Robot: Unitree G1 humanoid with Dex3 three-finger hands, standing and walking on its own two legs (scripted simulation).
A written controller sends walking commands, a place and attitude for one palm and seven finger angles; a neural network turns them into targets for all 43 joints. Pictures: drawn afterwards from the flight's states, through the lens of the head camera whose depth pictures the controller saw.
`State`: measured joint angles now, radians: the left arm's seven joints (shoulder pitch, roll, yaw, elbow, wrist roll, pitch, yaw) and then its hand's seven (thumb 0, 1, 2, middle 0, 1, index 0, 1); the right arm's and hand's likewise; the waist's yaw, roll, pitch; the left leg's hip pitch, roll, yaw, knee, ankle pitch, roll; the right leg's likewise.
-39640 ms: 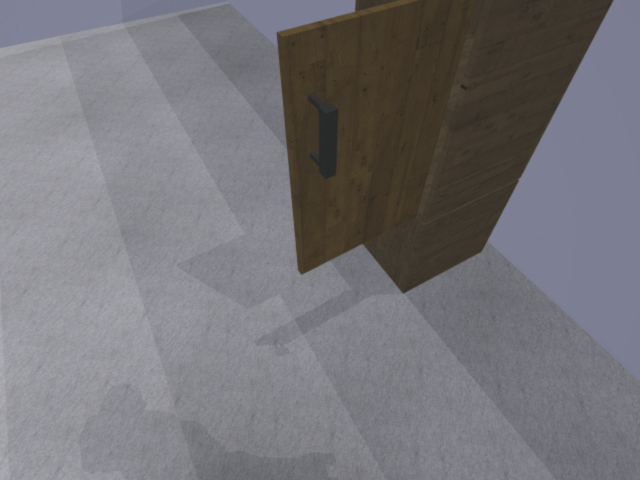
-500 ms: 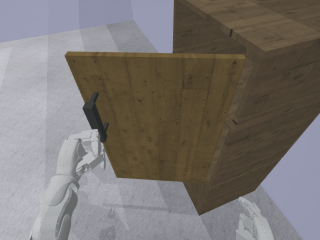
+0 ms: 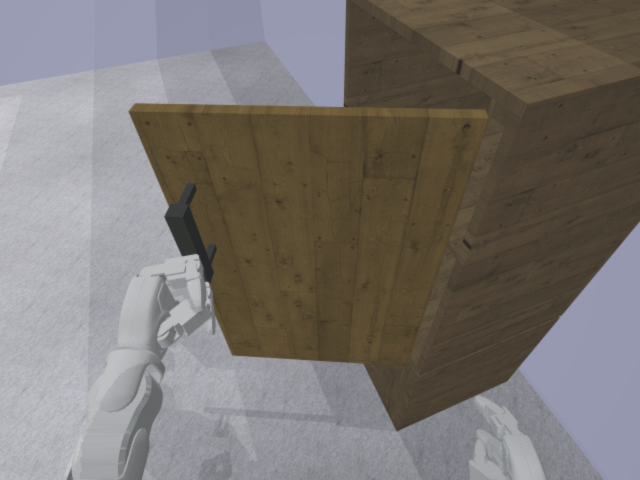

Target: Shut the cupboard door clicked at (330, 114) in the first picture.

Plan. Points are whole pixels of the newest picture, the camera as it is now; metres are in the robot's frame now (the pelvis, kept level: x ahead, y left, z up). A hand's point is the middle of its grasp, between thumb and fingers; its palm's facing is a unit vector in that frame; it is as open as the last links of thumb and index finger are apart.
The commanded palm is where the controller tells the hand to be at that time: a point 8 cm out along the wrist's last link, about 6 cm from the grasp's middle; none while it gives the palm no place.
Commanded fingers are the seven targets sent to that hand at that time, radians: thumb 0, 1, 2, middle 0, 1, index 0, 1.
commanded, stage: push the door shut along its arc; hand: left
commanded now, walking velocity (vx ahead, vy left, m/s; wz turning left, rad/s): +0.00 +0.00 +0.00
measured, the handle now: (196, 235) +0.40 +0.19 +0.10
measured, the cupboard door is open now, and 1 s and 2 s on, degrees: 64 51 39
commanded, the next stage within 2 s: pull the fist back off the door in 1.90 s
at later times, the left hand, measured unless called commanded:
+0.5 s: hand (214, 271) +0.34 +0.15 +0.10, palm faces -0.12 -0.99 -0.04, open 3.1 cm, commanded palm +0.33 +0.20 +0.10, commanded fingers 0.00 0.90 0.90 -1.30 -1.50 -1.30 -1.50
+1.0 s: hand (238, 236) +0.40 +0.13 +0.10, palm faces -0.27 -0.96 -0.03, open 3.1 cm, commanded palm +0.40 +0.17 +0.10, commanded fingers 0.00 0.90 0.90 -1.30 -1.50 -1.30 -1.50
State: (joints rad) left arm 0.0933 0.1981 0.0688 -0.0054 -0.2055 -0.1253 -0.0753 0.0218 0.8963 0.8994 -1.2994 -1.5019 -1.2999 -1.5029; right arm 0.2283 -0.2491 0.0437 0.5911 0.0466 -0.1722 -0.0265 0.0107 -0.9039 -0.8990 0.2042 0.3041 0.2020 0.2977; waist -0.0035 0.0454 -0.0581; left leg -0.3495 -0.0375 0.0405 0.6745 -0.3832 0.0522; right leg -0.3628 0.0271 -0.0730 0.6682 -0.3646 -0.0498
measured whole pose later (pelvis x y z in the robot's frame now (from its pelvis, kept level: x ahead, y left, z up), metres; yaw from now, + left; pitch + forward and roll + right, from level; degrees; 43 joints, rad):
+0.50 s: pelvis +0.00 +0.00 +0.00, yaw +0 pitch +4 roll +0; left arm -0.20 0.27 0.13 0.33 -0.24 -0.12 -0.23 0.02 0.90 0.90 -1.32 -1.50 -1.30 -1.50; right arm 0.25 -0.27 0.04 0.61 0.06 -0.13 -0.03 0.01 -0.90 -0.90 0.20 0.30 0.20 0.30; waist -0.03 0.04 -0.05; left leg -0.36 -0.04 0.04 0.66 -0.37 0.05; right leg -0.38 0.03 -0.07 0.65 -0.35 -0.05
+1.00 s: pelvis -0.01 +0.02 +0.00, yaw +1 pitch +7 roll -1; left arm -0.61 0.29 0.08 0.78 -0.22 -0.21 -0.32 0.02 0.90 0.90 -1.30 -1.50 -1.30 -1.50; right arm 0.28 -0.28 0.04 0.66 0.05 -0.10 -0.03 0.01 -0.90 -0.90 0.20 0.30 0.20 0.30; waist -0.07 0.02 -0.04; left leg -0.45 -0.07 0.04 0.69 -0.36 0.08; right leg -0.46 0.00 -0.07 0.68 -0.34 -0.03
